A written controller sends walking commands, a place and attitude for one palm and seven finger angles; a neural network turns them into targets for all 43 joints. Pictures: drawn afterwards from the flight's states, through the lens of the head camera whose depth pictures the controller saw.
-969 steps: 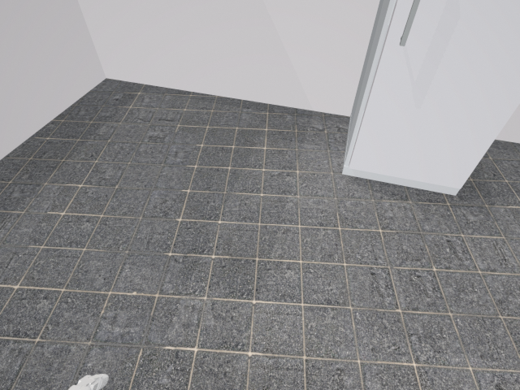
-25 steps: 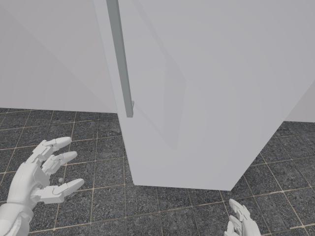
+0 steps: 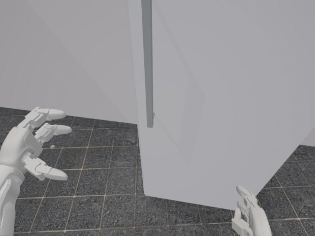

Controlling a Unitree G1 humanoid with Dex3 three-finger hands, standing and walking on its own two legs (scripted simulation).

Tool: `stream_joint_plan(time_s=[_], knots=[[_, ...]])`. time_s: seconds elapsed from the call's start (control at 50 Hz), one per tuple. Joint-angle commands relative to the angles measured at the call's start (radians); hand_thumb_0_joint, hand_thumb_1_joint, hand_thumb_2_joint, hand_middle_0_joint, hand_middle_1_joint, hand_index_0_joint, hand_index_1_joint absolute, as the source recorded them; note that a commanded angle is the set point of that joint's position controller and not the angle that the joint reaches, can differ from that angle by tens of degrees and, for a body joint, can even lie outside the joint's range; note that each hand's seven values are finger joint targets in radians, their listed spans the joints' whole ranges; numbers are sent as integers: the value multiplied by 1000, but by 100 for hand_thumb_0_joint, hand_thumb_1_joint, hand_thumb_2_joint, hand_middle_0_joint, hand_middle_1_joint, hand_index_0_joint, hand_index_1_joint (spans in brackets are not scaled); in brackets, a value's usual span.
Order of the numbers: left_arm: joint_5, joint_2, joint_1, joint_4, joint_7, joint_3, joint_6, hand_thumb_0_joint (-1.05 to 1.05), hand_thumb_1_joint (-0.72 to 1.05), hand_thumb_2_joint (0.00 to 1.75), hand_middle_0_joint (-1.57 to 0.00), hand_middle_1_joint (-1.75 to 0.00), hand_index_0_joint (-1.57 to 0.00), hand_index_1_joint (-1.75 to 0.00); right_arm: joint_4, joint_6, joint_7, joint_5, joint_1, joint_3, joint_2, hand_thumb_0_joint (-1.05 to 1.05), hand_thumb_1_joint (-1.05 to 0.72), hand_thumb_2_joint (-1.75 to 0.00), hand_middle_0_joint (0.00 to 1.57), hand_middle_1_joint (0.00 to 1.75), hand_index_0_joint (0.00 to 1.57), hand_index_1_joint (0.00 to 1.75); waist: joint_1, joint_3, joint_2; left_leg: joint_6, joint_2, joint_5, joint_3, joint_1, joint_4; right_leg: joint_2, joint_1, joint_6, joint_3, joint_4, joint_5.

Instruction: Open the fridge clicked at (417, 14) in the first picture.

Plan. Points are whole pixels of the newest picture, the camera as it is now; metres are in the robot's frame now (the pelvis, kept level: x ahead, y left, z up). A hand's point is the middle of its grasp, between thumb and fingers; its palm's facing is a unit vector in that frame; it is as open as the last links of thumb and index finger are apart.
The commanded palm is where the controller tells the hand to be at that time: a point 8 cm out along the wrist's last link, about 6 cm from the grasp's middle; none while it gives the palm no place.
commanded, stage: raise the hand to about handle height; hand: left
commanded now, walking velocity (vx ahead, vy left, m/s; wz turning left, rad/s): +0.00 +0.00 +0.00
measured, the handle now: (150, 73) +0.48 +0.08 +0.20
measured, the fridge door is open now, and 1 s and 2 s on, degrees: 0 0 0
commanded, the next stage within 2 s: move the hooked fingers beside the handle in 0.78 s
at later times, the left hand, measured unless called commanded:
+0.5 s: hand (57, 128) +0.28 +0.25 +0.18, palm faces -0.04 -0.99 -0.11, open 14.0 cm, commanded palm +0.25 +0.31 +0.20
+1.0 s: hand (57, 120) +0.29 +0.25 +0.19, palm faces +0.03 -1.00 -0.09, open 14.0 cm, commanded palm +0.26 +0.29 +0.19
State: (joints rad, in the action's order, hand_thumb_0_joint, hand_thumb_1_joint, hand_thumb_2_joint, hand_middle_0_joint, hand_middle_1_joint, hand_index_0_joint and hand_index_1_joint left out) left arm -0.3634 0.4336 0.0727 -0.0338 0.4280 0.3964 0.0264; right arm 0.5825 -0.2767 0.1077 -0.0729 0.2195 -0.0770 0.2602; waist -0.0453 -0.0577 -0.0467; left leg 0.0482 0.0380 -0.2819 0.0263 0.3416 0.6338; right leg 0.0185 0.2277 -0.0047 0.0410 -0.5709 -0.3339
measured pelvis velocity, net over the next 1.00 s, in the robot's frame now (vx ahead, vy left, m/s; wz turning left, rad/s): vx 0.01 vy -0.02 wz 0.00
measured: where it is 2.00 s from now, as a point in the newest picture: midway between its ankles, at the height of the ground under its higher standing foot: outside the picture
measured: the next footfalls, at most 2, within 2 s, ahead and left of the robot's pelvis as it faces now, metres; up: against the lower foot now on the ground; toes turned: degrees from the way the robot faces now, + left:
none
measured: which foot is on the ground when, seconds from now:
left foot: down 0.00-1.00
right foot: down 0.00-1.00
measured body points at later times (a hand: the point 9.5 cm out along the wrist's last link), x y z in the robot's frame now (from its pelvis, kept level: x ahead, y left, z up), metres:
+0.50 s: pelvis +0.00 -0.01 +0.01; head -0.01 -0.03 +0.46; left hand +0.27 +0.30 +0.19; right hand +0.18 -0.25 -0.06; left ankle +0.03 +0.08 -0.73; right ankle -0.02 -0.12 -0.73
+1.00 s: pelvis +0.01 -0.02 +0.01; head -0.01 -0.04 +0.46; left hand +0.28 +0.31 +0.20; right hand +0.20 -0.25 -0.06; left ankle +0.03 +0.08 -0.73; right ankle -0.02 -0.12 -0.73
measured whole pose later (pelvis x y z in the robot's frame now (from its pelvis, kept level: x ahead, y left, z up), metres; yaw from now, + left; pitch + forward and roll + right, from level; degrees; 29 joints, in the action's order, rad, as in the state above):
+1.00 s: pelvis +0.01 -0.02 +0.01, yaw +0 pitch -1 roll -1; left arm -0.35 0.49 -0.11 -0.16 0.48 0.47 0.14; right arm 0.61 -0.23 0.11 -0.09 0.22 -0.08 0.27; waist -0.04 -0.05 -0.06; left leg 0.02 0.03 -0.26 0.04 0.27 0.55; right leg 0.03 0.17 -0.03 0.05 -0.51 -0.33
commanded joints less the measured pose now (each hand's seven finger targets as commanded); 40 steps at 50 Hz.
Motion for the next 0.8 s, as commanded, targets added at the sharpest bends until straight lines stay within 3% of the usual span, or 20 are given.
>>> stream_joint_plan(time_s=[0.0,0.04,0.1,0.14,0.16,0.2,0.22,0.26,0.28,0.3,0.34,0.42,0.44,0.48,0.5,0.56,0.6,0.64,0.7,0.78], knots=[[-10,269,-291,194,28,97,19,0,-50,30,-30,-120,-30,-120,-153,-34,16,-7,-101,53,131,0,-90,-90,20,30,20,30,10,-75,-20,-12,-43,90,67,-161,-154,9,82,-18,14,119,114],[-14,320,-375,265,19,149,-7,0,-50,30,-30,-120,-30,-120,-161,-35,20,-3,-114,47,120,0,-90,-90,20,30,20,30,7,-144,-44,-13,-41,116,72,-216,-161,9,57,-22,15,120,123],[-28,381,-406,282,9,219,-54,0,-50,30,-30,-120,-30,-120,-149,-40,20,3,-122,37,111,0,-90,-90,20,30,20,30,-6,-191,-64,-15,-38,150,67,-254,-166,12,15,-26,12,135,143],[-29,359,-421,228,20,205,-49,0,-50,30,-30,-120,-30,-120,-135,-40,21,-1,-122,33,108,0,-90,-90,20,30,20,30,2,-171,-99,-17,-37,161,63,-261,-173,9,16,-28,13,140,164],[-30,347,-421,179,28,197,-33,0,-50,30,-30,-120,-30,-120,-127,-39,22,-4,-121,34,110,0,-90,-90,20,30,20,30,4,-138,-118,-19,-36,155,63,-251,-175,6,29,-29,13,145,167],[-23,320,-403,40,53,161,24,0,-50,30,-30,-120,-30,-120,-111,-29,21,-11,-108,35,120,0,-90,-90,20,30,20,30,9,-62,-56,-17,-37,114,62,-204,-185,5,48,-25,8,171,145],[-21,317,-419,3,67,142,57,0,-50,30,-30,-120,-30,-120,-110,-24,20,-17,-109,36,129,0,-90,-90,20,30,20,30,17,-36,-60,-15,-36,96,59,-187,-187,-1,64,-22,3,177,137],[-11,334,-453,-50,91,123,115,0,-50,30,-30,-120,-30,-120,-117,-16,19,-24,-110,40,142,0,-90,-90,20,30,20,30,19,-24,-18,-11,-34,82,65,-167,-187,-6,78,-17,1,178,124],[-5,312,-449,-64,101,94,135,0,-50,30,-30,-120,-30,-120,-124,-12,18,-26,-109,41,143,0,-90,-90,20,30,20,30,25,-31,-5,-8,-32,90,63,-170,-181,-6,84,-16,3,173,128],[-4,302,-439,-54,110,82,141,0,-50,30,-30,-120,-30,-120,-134,-9,12,-27,-111,43,141,0,-90,-90,20,30,20,30,20,-45,27,-7,-33,108,60,-173,-172,-7,68,-17,-3,173,142],[-9,334,-461,38,115,110,126,0,-50,30,-30,-120,-30,-120,-156,-9,5,-26,-127,47,141,0,-90,-90,20,30,20,30,10,-127,-3,-5,-24,135,55,-201,-157,-10,46,-17,-7,157,161],[-35,421,-461,218,82,229,24,0,-50,30,-30,-120,-30,-120,-167,-24,-1,-11,-141,44,121,0,-90,-90,20,30,20,30,-10,-245,-40,-3,-22,208,47,-264,-148,-3,-19,-22,-9,145,222],[-43,432,-435,213,70,262,5,0,-50,30,-30,-120,-30,-120,-166,-29,0,-9,-138,45,116,0,-90,-90,20,30,20,30,-14,-245,-35,-3,-23,223,42,-266,-146,-2,-29,-21,-8,142,242],[-46,419,-419,193,50,276,-15,0,-50,30,-30,-120,-30,-120,-151,-33,1,-9,-132,46,115,0,-90,-90,20,30,20,30,-15,-207,-59,-6,-24,229,36,-260,-150,0,-15,-20,2,139,258],[-38,435,-401,164,41,287,-8,0,-50,30,-30,-120,-30,-120,-139,-30,0,-6,-122,48,119,0,-90,-90,20,30,20,30,-18,-179,-39,-5,-27,223,32,-240,-152,-1,-14,-17,-2,149,256],[-15,355,-423,69,37,200,51,0,-50,30,-30,-120,-30,-120,-126,-21,5,-18,-115,51,125,0,-90,-90,20,30,20,30,6,-64,-100,-11,-29,173,33,-211,-169,-5,57,-16,2,159,213],[-1,321,-425,26,44,145,93,0,-50,30,-30,-120,-30,-120,-127,-14,8,-22,-107,53,130,0,-90,-90,20,30,20,30,13,-28,-74,-8,-32,156,32,-198,-168,-10,69,-14,-7,174,197],[3,325,-450,52,55,128,114,0,-50,30,-30,-120,-30,-120,-140,-11,11,-25,-111,57,135,0,-90,-90,20,30,20,30,19,-73,-46,-3,-28,172,37,-213,-158,-11,63,-10,-6,164,220],[-7,349,-439,108,73,143,88,0,-50,30,-30,-120,-30,-120,-150,-8,11,-20,-118,54,132,0,-90,-90,20,30,20,30,17,-140,19,4,-28,206,31,-234,-137,-12,29,-4,-18,156,261],[-40,405,-441,161,74,240,16,0,-50,30,-30,-120,-30,-120,-151,-17,11,-15,-137,54,122,0,-90,-90,20,30,20,30,-1,-231,-3,5,-19,248,25,-261,-124,-14,-26,0,-23,134,331]])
